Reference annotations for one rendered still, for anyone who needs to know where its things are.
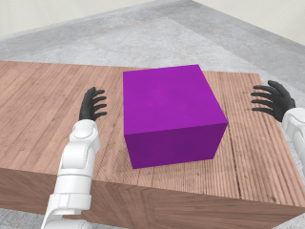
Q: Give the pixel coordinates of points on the carton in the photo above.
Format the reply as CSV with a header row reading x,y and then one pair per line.
x,y
170,116

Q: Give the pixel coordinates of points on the pedestal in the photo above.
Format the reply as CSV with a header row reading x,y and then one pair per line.
x,y
252,181

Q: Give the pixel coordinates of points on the right robot forearm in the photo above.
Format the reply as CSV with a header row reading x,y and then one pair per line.
x,y
293,123

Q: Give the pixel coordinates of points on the left robot upper arm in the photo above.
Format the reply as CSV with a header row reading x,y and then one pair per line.
x,y
68,224

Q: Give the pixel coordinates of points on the robot left hand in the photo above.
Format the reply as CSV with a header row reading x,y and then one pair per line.
x,y
87,110

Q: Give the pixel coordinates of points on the robot right hand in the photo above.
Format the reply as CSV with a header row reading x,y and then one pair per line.
x,y
280,103

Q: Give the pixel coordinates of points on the left robot forearm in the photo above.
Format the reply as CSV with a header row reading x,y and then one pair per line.
x,y
74,178

